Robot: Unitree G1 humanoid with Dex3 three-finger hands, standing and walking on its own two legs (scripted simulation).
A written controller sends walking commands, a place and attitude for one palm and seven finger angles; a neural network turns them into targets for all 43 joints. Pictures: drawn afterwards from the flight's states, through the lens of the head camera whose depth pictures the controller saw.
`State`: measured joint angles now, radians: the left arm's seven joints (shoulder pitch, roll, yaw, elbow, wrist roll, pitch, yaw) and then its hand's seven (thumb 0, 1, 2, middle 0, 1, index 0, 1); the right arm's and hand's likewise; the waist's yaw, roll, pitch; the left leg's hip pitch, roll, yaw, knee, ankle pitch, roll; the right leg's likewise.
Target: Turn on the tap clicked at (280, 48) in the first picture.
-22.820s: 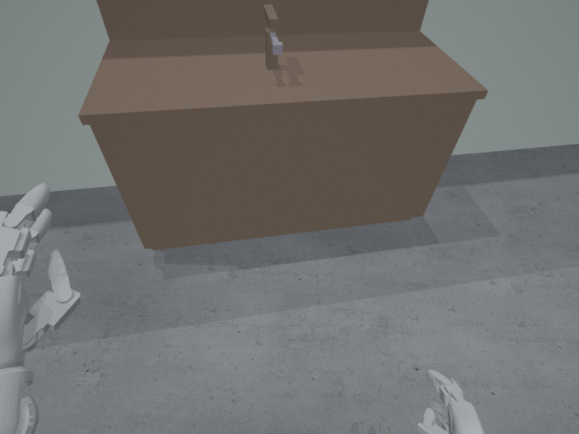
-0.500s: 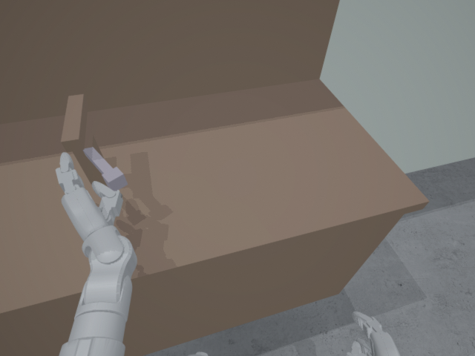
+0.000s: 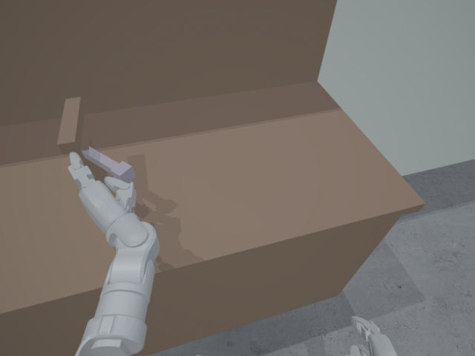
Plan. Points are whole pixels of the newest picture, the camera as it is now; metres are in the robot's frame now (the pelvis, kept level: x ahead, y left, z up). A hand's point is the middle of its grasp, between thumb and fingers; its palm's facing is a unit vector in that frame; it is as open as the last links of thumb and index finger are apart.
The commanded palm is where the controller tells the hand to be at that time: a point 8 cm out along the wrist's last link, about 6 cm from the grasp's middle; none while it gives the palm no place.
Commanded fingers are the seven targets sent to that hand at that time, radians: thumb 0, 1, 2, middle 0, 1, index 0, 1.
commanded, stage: push the lever round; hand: left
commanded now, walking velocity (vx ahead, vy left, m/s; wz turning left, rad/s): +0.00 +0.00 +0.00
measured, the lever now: (123, 173) +0.40 +0.24 +0.09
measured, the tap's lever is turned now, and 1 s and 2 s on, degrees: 41 58 59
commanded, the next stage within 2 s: none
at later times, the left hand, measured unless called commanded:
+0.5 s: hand (143, 178) +0.39 +0.20 +0.09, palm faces +0.83 -0.55 -0.06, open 8.1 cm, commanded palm +0.35 +0.20 +0.08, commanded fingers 0.00 0.90 0.90 -0.15 -0.15 -0.15 -0.15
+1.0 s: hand (149, 172) +0.41 +0.19 +0.09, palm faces +0.88 -0.48 -0.06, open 8.4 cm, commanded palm +0.38 +0.20 +0.08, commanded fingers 0.00 0.90 0.90 -0.15 -0.15 -0.15 -0.15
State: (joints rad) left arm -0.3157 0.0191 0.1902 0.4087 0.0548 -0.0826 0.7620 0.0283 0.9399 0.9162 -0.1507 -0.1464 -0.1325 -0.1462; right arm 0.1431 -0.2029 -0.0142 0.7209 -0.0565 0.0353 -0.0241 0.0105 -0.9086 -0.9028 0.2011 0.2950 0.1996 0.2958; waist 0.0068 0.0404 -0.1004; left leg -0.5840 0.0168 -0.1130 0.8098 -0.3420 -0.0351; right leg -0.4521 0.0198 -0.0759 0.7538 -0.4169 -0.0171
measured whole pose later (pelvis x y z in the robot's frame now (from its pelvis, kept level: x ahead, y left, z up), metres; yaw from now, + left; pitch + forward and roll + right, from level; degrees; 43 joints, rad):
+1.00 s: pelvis -0.01 -0.02 -0.01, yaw +0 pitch +10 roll -2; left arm -0.63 0.02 0.34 0.78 0.13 -0.17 1.00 0.02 0.93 0.92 -0.15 -0.15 0.00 0.00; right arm 0.17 -0.20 -0.03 0.80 -0.08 0.03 -0.02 0.01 -0.91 -0.90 0.20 0.29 0.20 0.30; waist -0.04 0.03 -0.12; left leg -0.67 0.03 -0.14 0.81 -0.32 -0.04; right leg -0.55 0.04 -0.10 0.80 -0.42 -0.05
